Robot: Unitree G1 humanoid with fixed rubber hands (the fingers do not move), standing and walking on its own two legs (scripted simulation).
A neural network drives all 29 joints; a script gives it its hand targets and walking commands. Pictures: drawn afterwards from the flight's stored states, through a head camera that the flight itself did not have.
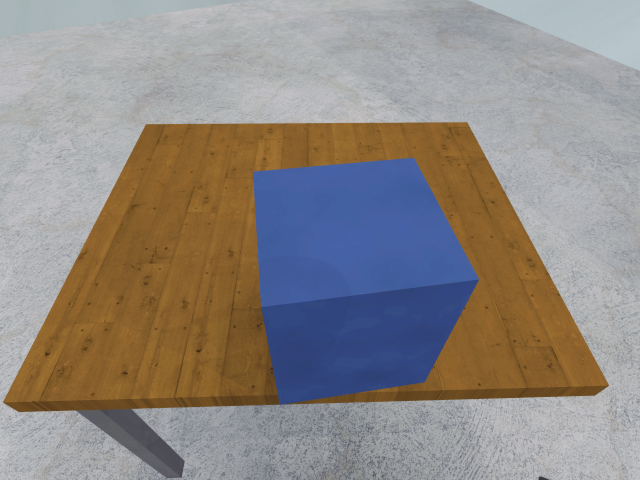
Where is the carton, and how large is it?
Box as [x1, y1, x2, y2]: [253, 158, 478, 404]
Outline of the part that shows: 413,158 253,172 261,308 280,404 416,383 425,380 475,286 478,278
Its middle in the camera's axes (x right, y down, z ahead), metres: +0.03 +0.06 +0.52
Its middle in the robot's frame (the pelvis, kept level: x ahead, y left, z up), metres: +0.36 -0.03 +0.05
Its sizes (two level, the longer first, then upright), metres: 0.210 0.200 0.250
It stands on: a table, 0.66 m high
